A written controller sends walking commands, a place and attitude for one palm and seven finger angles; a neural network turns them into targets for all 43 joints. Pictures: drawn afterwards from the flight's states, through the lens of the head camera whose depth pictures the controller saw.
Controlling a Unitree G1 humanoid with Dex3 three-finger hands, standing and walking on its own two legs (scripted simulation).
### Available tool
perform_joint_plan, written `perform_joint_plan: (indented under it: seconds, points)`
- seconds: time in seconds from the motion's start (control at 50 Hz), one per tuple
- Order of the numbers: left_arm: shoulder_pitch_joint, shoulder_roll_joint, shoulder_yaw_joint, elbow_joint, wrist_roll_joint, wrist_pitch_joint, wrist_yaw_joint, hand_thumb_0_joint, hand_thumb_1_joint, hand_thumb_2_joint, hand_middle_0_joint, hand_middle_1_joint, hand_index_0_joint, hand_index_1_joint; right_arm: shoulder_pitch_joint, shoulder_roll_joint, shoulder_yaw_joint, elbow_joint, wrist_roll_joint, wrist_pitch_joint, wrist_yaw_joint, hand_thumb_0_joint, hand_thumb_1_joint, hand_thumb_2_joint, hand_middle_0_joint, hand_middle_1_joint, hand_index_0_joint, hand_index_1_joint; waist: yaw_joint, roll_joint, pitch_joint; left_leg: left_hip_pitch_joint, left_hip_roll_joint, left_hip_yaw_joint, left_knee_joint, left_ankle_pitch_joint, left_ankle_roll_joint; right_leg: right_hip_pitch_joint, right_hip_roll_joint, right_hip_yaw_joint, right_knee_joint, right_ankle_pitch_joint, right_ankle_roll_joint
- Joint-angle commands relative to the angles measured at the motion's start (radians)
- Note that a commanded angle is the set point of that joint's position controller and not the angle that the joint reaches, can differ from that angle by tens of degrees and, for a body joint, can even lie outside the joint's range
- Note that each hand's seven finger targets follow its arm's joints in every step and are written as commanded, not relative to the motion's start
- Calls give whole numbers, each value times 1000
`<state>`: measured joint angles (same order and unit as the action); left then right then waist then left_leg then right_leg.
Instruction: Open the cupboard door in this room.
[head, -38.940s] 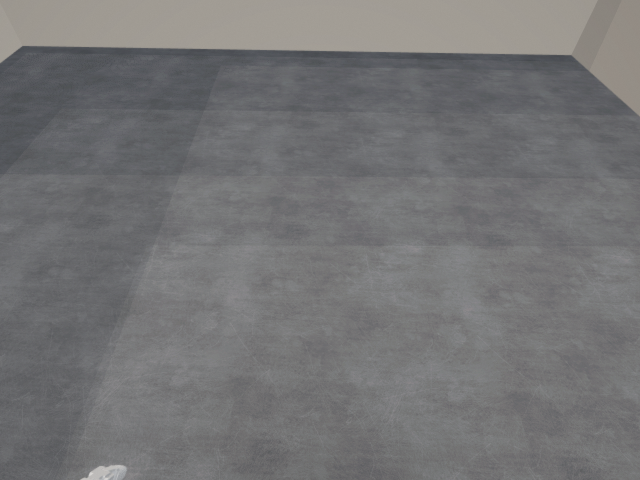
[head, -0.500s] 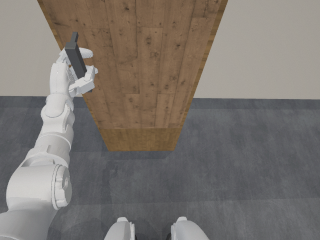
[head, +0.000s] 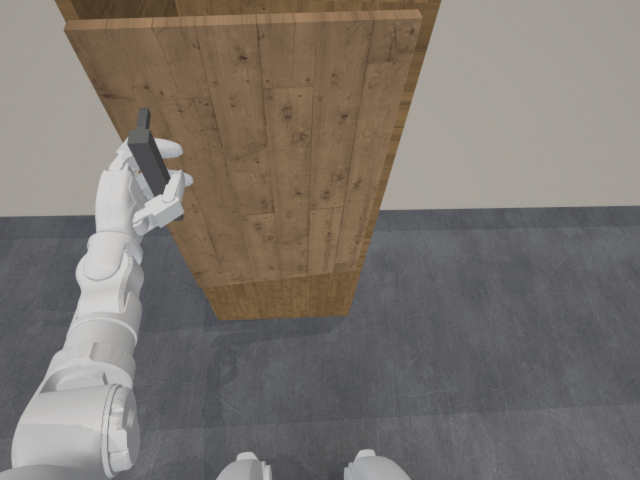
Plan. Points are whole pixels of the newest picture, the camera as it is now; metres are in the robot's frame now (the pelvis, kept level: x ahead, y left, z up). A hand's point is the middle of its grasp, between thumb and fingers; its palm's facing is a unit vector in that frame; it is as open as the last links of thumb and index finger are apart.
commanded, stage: pull the door open along its arc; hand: left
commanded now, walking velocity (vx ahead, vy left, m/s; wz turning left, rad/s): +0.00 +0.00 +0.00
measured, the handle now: (160, 168) +0.50 +0.19 +0.07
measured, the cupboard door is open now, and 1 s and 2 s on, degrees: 5 46 51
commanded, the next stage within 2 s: open thumb and fingers to let go in 0.72 s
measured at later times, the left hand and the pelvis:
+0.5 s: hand (240, 297) +0.31 +0.08 +0.07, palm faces +0.42 -0.91 +0.02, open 6.0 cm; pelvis +0.00 -0.02 +0.00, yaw +3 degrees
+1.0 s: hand (280, 333) +0.27 +0.03 +0.07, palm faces +0.36 -0.93 -0.01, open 6.4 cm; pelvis +0.00 -0.05 +0.01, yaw +5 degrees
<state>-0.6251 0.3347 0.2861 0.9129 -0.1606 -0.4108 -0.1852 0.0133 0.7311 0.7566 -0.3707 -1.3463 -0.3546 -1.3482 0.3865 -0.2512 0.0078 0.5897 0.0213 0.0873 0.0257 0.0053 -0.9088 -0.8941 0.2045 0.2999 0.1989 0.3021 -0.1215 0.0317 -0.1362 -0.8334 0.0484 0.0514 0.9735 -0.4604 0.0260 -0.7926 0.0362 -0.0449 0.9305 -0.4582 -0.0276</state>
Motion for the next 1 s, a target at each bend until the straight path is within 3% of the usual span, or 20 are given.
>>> perform_joint_plan:
  seconds: [0.0,0.08,0.1,0.12,0.14,0.18,0.24,0.26,0.32,0.34,0.38,0.44,0.54,0.62,0.7,0.74,0.8,0.86,0.94,0.98]
  points:
    - [-62,127,-14,-350,-33,-50,-19,0,900,900,-400,-1350,-400,-1350,43,-150,-63,-130,10,-29,-7,0,-900,-900,200,300,200,300,62,0,-394,310,-42,-43,-106,501,10,270,17,18,-103,552,10]
    - [122,61,-51,-520,-48,-39,5,0,900,900,-400,-1350,-400,-1350,5,-135,-65,-160,14,-46,-3,0,-900,-900,200,300,200,300,85,-4,-373,329,-45,-37,-125,516,9,305,12,15,-107,572,11]
    - [108,14,66,-584,-115,-27,146,0,900,900,-400,-1350,-400,-1350,-38,-101,-61,-156,10,-59,-5,0,-900,-900,200,300,200,300,161,-11,-351,299,-43,-32,-138,509,-6,306,12,-3,-113,532,9]
    - [158,-61,-40,-607,-74,-14,201,0,900,900,-400,-1350,-400,-1350,-38,-105,-61,-157,2,-72,2,0,-900,-900,200,300,200,300,115,0,-336,322,-43,-30,-138,485,-10,283,14,-7,-110,506,14]
    - [186,-59,-26,-637,-51,-12,266,0,900,900,-400,-1350,-400,-1350,-41,-101,-61,-154,-5,-81,6,0,-900,-900,200,300,200,300,128,-27,-315,307,-42,-40,-134,487,-12,277,13,-13,-103,488,10]
    - [259,-137,-84,-696,9,-4,385,0,900,900,-400,-1350,-400,-1350,-68,-90,-59,-156,-25,-87,18,0,-900,-900,200,300,200,300,129,-8,-307,315,-41,-37,-132,477,-17,261,6,-16,-95,474,11]
    - [300,-239,-179,-794,90,4,543,0,900,900,-400,-1350,-400,-1350,-101,-79,-63,-161,-50,-93,28,0,-900,-900,200,300,200,300,122,-62,-318,318,-39,-47,-121,468,-17,268,2,-18,-84,461,8]
    - [323,-280,-216,-818,122,14,592,0,900,900,-400,-1350,-400,-1350,-121,-71,-63,-167,-56,-93,32,0,-900,-900,200,300,200,300,128,-36,-321,319,-42,-45,-120,453,-18,265,-5,-17,-80,450,6]
    - [324,-397,-348,-863,208,56,713,0,900,900,-400,-1350,-400,-1350,-158,-61,-61,-168,-70,-89,37,0,-900,-900,200,300,200,300,101,-46,-290,321,-43,-53,-117,397,-19,239,-9,-20,-88,402,3]
    - [350,-399,-370,-880,238,63,732,0,900,900,-400,-1350,-400,-1350,-154,-62,-64,-171,-75,-86,34,0,-900,-900,200,300,200,300,99,-81,-296,321,-40,-60,-117,390,-17,248,-8,-19,-91,394,1]
    - [353,-470,-469,-904,275,86,741,0,900,900,-400,-1350,-400,-1350,-183,-53,-60,-183,-77,-82,28,0,-900,-900,200,300,200,300,80,-81,-266,323,-43,-57,-121,348,-13,237,-16,-16,-108,374,0]
    - [374,-506,-537,-926,309,105,743,0,900,900,-400,-1350,-400,-1350,-207,-42,-55,-188,-78,-80,12,0,-900,-900,200,300,200,300,70,-85,-239,325,-43,-61,-125,300,-8,234,-21,-6,-132,337,-2]
    - [461,-573,-614,-949,284,119,731,0,900,900,-400,-1350,-400,-1350,-251,-23,-38,-204,-68,-98,2,0,-900,-900,200,300,200,300,75,-106,-192,315,-54,-68,-133,241,-4,250,-31,3,-170,284,-1]
    - [642,-606,-658,-1042,268,133,717,0,900,900,-400,-1350,-400,-1350,-268,-7,-28,-230,-63,-118,11,0,-900,-900,200,300,200,300,99,-74,-220,330,-63,-65,-133,265,-7,303,-42,7,-170,361,3]
    - [839,-582,-643,-1133,243,161,699,0,900,900,-400,-1350,-400,-1350,-285,1,-16,-256,-57,-124,15,0,-900,-900,200,300,200,300,116,-99,-191,318,-68,-62,-140,253,-12,349,-53,22,-196,401,14]
    - [784,-560,-615,-1105,241,173,711,0,900,900,-400,-1350,-400,-1350,-289,-2,-10,-247,-60,-127,7,0,-900,-900,200,300,200,300,104,-142,-127,290,-73,-69,-131,215,-13,317,-60,36,-222,348,23]
    - [585,-514,-549,-1066,243,165,750,0,900,900,-400,-1350,-400,-1350,-303,-6,-7,-210,-71,-129,-5,0,-900,-900,200,300,200,300,88,-123,-101,258,-79,-73,-106,160,-15,252,-77,76,-241,238,31]
    - [638,-521,-547,-1057,250,153,748,0,690,810,-385,-1327,-385,-1327,-297,0,-16,-212,-74,-138,-9,0,-900,-900,200,300,200,300,113,-124,-171,256,-83,-71,-102,182,-17,295,-86,98,-233,287,33]
    - [672,-518,-558,-1069,243,143,722,0,410,690,-365,-1298,-365,-1298,-270,-4,-21,-214,-71,-139,-11,0,-900,-900,200,300,200,300,105,-156,-189,244,-83,-73,-100,214,-17,343,-97,111,-224,411,45]
    - [679,-522,-569,-1093,247,132,713,0,270,630,-355,-1283,-355,-1283,-266,-6,-26,-215,-72,-141,-11,0,-900,-900,200,300,200,300,101,-135,-199,253,-81,-71,-96,225,-17,342,-99,109,-211,451,47]
